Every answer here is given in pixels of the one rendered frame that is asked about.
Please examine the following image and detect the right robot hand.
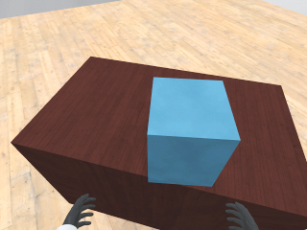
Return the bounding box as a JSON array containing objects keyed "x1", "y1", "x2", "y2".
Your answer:
[{"x1": 225, "y1": 201, "x2": 259, "y2": 230}]

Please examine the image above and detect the carton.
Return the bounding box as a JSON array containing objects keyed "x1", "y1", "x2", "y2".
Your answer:
[{"x1": 147, "y1": 77, "x2": 241, "y2": 187}]

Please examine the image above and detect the pedestal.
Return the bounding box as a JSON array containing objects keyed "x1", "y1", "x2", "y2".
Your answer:
[{"x1": 11, "y1": 57, "x2": 307, "y2": 230}]

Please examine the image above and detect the left robot hand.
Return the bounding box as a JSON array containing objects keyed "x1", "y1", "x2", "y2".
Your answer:
[{"x1": 62, "y1": 194, "x2": 96, "y2": 229}]

